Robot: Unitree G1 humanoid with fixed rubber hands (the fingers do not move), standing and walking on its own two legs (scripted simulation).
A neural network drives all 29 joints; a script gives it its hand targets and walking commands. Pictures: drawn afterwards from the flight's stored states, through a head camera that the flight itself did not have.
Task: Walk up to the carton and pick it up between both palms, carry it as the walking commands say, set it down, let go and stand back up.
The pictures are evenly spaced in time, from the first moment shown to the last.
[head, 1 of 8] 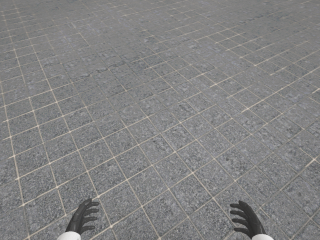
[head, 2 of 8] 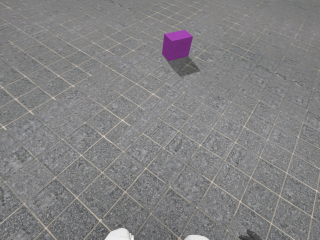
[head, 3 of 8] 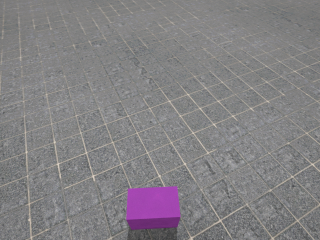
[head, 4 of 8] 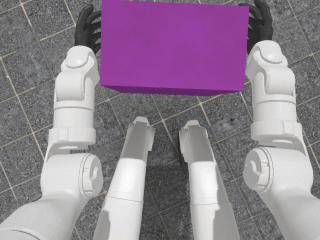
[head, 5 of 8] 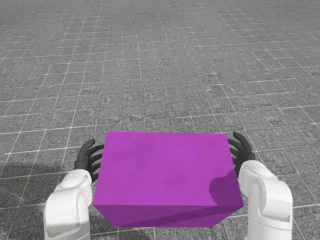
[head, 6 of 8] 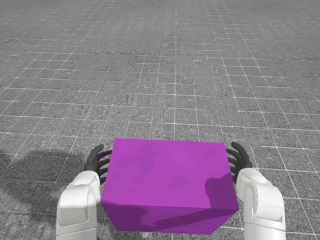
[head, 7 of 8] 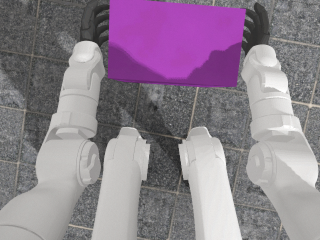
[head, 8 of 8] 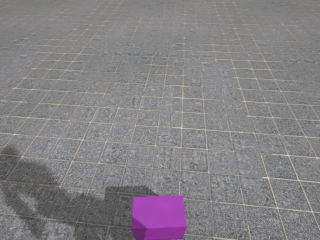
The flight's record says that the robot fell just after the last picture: no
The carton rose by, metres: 0.67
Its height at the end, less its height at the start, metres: +0.00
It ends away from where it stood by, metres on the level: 0.33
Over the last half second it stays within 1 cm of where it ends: yes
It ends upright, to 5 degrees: yes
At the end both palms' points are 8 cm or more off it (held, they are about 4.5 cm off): yes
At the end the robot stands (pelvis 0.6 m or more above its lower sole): yes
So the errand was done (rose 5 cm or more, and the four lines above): yes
